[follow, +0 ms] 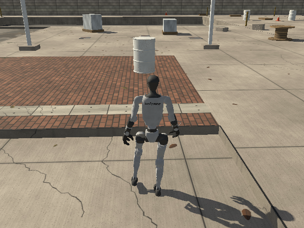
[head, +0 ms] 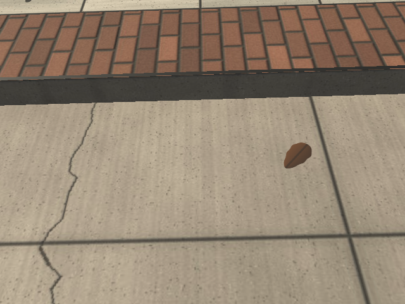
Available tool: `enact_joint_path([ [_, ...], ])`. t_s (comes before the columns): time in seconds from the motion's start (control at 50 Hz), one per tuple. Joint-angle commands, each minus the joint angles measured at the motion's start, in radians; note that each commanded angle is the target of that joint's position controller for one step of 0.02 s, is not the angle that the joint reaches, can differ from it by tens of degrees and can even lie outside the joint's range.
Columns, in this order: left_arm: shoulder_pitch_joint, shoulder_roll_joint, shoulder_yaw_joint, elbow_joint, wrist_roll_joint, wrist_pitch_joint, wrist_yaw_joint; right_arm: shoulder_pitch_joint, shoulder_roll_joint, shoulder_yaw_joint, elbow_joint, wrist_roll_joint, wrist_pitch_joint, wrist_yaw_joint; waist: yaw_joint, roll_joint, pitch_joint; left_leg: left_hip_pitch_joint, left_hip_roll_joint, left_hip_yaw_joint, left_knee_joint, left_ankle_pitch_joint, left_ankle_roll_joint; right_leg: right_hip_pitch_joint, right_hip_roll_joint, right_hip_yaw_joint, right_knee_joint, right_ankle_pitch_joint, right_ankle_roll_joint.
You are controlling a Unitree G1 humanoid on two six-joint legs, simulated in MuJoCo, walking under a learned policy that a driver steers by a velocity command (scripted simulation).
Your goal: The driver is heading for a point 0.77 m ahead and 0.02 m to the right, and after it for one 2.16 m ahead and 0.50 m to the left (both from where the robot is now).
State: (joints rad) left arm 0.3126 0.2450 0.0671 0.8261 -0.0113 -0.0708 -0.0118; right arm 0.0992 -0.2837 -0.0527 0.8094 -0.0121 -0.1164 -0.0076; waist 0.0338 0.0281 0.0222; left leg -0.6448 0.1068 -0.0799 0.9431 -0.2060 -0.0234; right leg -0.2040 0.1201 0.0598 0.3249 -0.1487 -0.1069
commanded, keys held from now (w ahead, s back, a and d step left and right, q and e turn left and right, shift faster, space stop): w+e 0.16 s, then w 0.74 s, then w+q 0.10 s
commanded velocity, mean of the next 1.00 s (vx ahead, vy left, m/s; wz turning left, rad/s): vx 0.50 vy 0.00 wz -0.21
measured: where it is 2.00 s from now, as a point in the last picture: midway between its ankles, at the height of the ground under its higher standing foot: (230, 158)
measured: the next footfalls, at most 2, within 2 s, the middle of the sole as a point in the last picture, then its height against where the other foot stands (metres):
left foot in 0.24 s outside the picture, level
right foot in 0.76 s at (272, 281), level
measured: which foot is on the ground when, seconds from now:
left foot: up 0.00-0.22, down 0.24-0.76, up 0.78-1.00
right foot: down 0.00-0.26, up 0.28-0.74, down 0.76-1.00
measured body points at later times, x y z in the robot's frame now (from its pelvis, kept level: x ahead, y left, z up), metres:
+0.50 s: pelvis +0.29 +0.05 +0.00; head +0.31 +0.06 +0.45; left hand +0.49 +0.28 -0.11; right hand +0.26 -0.23 -0.12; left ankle +0.29 +0.15 -0.75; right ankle +0.33 -0.13 -0.68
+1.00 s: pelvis +0.54 -0.06 +0.00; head +0.55 -0.07 +0.45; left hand +0.65 +0.20 -0.11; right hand +0.62 -0.36 -0.11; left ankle +0.64 +0.09 -0.67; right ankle +0.51 -0.15 -0.75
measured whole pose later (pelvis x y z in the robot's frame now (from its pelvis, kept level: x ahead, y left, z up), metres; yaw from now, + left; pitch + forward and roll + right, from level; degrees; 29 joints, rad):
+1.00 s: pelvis +0.54 -0.06 +0.00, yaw -10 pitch +2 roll -1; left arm 0.32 0.26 0.06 0.80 0.01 -0.09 -0.02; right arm 0.19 -0.31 -0.05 0.82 0.02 -0.07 0.01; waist 0.03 0.05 0.00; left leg -0.65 0.12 -0.04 1.01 -0.21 -0.01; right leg -0.16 0.06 -0.06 0.29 -0.16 -0.06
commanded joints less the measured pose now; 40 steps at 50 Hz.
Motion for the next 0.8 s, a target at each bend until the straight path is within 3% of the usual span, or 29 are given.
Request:
enact_joint_path([
  [0.02, -0.006, 0.179, 0.045, -0.075, -0.009, -0.01, 0.022, -0.051, -0.046, -0.01, -0.07, -0.004, 0.0, -0.003, -0.011, -0.074, -0.015, 0.056, -0.044, 0.034, -0.221, 0.2, -0.028, -0.064, -0.21, 0.173, -0.121, 0.208, -0.146],
  [0.06, 0.025, 0.18, 0.046, -0.07, -0.01, -0.004, 0.025, -0.117, -0.035, -0.005, -0.095, 0.005, -0.005, 0.004, 0.019, -0.098, -0.015, 0.115, -0.08, 0.045, -0.349, 0.305, -0.025, -0.077, -0.195, 0.172, -0.106, 0.149, -0.115],
  [0.12, 0.065, 0.174, 0.046, -0.058, -0.018, 0.003, 0.026, -0.172, -0.062, -0.011, -0.128, 0.019, -0.012, 0.013, 0.036, -0.117, -0.017, 0.142, -0.099, 0.019, -0.43, 0.31, -0.015, -0.012, -0.225, 0.242, -0.056, 0.089, -0.099],
  [0.18, 0.06, 0.173, 0.047, -0.064, -0.012, 0.014, 0.036, -0.145, -0.105, -0.024, -0.133, 0.021, -0.028, 0.025, 0.009, -0.14, -0.029, 0.171, -0.095, 0.001, -0.478, 0.204, 0.015, 0.092, -0.271, 0.323, 0.037, 0.095, -0.084],
  [0.2, 0.054, 0.166, 0.046, -0.067, -0.008, 0.017, 0.038, -0.098, -0.112, -0.029, -0.121, 0.019, -0.034, 0.026, -0.014, -0.155, -0.042, 0.226, -0.097, 0.018, -0.495, 0.181, 0.035, 0.108, -0.272, 0.326, 0.075, 0.14, -0.075],
  [0.22, 0.051, 0.141, 0.036, -0.071, -0.004, 0.018, 0.036, -0.008, -0.131, -0.04, -0.096, 0.009, -0.039, 0.024, -0.055, -0.151, -0.09, 0.355, -0.098, 0.035, -0.525, 0.181, 0.065, 0.105, -0.232, 0.303, 0.162, 0.228, -0.053],
  [0.24, 0.043, 0.097, 0.017, -0.086, 0.008, 0.015, 0.03, 0.128, -0.171, -0.052, -0.078, -0.008, -0.043, 0.019, -0.118, -0.106, -0.21, 0.585, 0.012, -0.056, -0.485, 0.175, 0.126, 0.019, -0.18, 0.247, 0.377, 0.193, -0.021],
  [0.26, 0.177, 0.041, -0.001, -0.094, -0.012, 0.004, 0.028, 0.276, -0.258, -0.08, -0.045, -0.021, -0.033, 0.016, -0.103, 0.147, -0.364, 0.969, 0.219, -0.437, -0.507, 0.038, 0.287, -0.316, -0.042, 0.117, 0.724, -0.068, 0.059],
  [0.28, 0.222, 0.075, -0.004, -0.082, -0.025, -0.005, 0.027, 0.318, -0.215, -0.074, -0.016, 0.009, -0.023, 0.029, -0.103, 0.282, -0.368, 1.022, 0.306, -0.718, -0.624, -0.163, 0.337, -0.506, -0.041, 0.12, 0.902, -0.436, 0.074],
  [0.3, 0.132, 0.157, 0.015, -0.084, -0.031, -0.006, 0.026, 0.264, -0.138, -0.053, -0.032, 0.024, -0.02, 0.03, -0.118, 0.151, -0.22, 0.909, 0.271, -0.624, -0.644, -0.262, 0.291, -0.582, -0.09, 0.151, 0.977, -0.373, 0.072],
  [0.32, 0.038, 0.168, 0.016, -0.104, -0.021, -0.005, 0.027, 0.2, -0.109, -0.042, -0.047, 0.018, -0.011, 0.028, -0.112, 0.055, -0.126, 0.774, 0.229, -0.479, -0.654, -0.203, 0.255, -0.575, -0.131, 0.109, 0.969, -0.293, 0.072],
  [0.34, -0.022, 0.156, 0.016, -0.123, -0.005, -0.008, 0.026, 0.153, -0.093, -0.034, -0.048, 0.01, -0.005, 0.03, -0.091, 0.022, -0.053, 0.646, 0.188, -0.383, -0.684, -0.094, 0.247, -0.554, -0.16, 0.083, 0.906, -0.237, 0.071],
  [0.36, -0.034, 0.144, 0.019, -0.128, 0.002, -0.007, 0.023, 0.13, -0.073, -0.025, -0.048, 0.002, -0.005, 0.03, -0.064, 0.036, -0.029, 0.573, 0.153, -0.315, -0.708, -0.01, 0.237, -0.514, -0.195, 0.071, 0.848, -0.198, 0.069],
  [0.42, -0.017, 0.09, 0.008, -0.129, 0.001, -0.001, 0.017, 0.145, -0.085, -0.026, -0.028, 0.01, -0.01, 0.032, -0.039, 0.071, -0.035, 0.503, 0.115, -0.202, -0.763, 0.141, 0.252, -0.453, -0.222, 0.022, 0.739, -0.149, 0.079],
  [0.46, -0.075, 0.075, 0.0, -0.154, 0.008, -0.003, 0.018, 0.167, -0.119, -0.035, -0.014, 0.016, -0.01, 0.027, -0.048, 0.053, -0.025, 0.506, 0.119, -0.155, -0.791, 0.216, 0.265, -0.478, -0.234, 0.006, 0.632, -0.077, 0.093],
  [0.52, -0.169, 0.057, -0.011, -0.176, 0.006, -0.011, 0.011, 0.198, -0.137, -0.038, 0.003, 0.025, 0.002, 0.019, -0.076, 0.045, -0.014, 0.512, 0.089, -0.066, -0.802, 0.263, 0.239, -0.45, -0.225, -0.019, 0.441, 0.089, 0.099],
  [0.58, -0.262, 0.054, -0.015, -0.199, -0.003, -0.016, -0.001, 0.255, -0.148, -0.036, 0.028, 0.034, 0.013, 0.017, -0.111, 0.048, 0.005, 0.521, 0.077, -0.021, -0.791, 0.251, 0.22, -0.393, -0.194, -0.049, 0.304, 0.19, 0.103],
  [0.66, -0.354, 0.072, -0.012, -0.242, -0.012, -0.023, -0.019, 0.309, -0.16, -0.036, 0.06, 0.038, 0.033, 0.015, -0.125, 0.057, 0.032, 0.627, 0.133, -0.045, -0.743, 0.272, 0.205, -0.399, -0.172, -0.056, 0.217, 0.126, 0.075],
  [0.7, -0.326, 0.097, -0.003, -0.243, -0.01, -0.029, -0.026, 0.301, -0.179, -0.041, 0.065, 0.039, 0.045, 0.01, -0.088, 0.071, 0.014, 0.668, 0.149, -0.045, -0.682, 0.385, 0.186, -0.326, -0.152, -0.068, 0.175, 0.066, 0.047],
  [0.72, -0.25, 0.119, 0.01, -0.223, -0.005, -0.03, -0.024, 0.281, -0.185, -0.041, 0.063, 0.042, 0.049, 0.007, -0.036, 0.07, -0.03, 0.663, 0.128, -0.015, -0.593, 0.535, 0.168, -0.203, -0.125, -0.094, 0.137, 0.072, 0.026],
  [0.74, -0.109, 0.165, 0.034, -0.179, 0.001, -0.028, -0.016, 0.279, -0.168, -0.034, 0.058, 0.039, 0.051, 0.005, 0.028, 0.051, -0.124, 0.608, 0.08, 0.028, -0.427, 0.62, 0.142, 0.013, -0.12, -0.097, 0.13, 0.095, -0.005],
  [0.76, 0.085, 0.24, 0.057, -0.146, 0.014, -0.024, -0.004, 0.264, -0.123, -0.013, 0.026, 0.015, 0.046, 0.003, 0.103, -0.049, -0.275, 0.404, 0.025, 0.075, -0.126, 0.39, 0.101, 0.32, -0.304, 0.102, 0.172, 0.147, -0.077],
  [0.78, 0.13, 0.317, 0.07, -0.126, 0.016, -0.016, -0.006, 0.382, -0.003, 0.024, 0.009, 0.015, 0.022, 0.009, 0.043, -0.32, -0.389, 0.009, -0.143, 0.085, 0.21, -0.282, 0.044, 0.625, -0.524, 0.549, 0.081, -0.005, -0.234],
  [0.8, 0.143, 0.218, 0.046, -0.125, 0.005, -0.012, -0.008, 0.334, -0.107, 0.001, 0.023, 0.035, 0.004, 0.016, 0.081, -0.232, -0.371, -0.111, -0.102, -0.028, 0.333, -0.372, 0.051, 0.601, -0.513, 0.632, 0.012, -0.134, -0.227],
])
Over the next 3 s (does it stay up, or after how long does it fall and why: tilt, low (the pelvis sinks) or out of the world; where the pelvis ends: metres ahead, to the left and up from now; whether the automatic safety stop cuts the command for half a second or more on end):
stays up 1.52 0.23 0.11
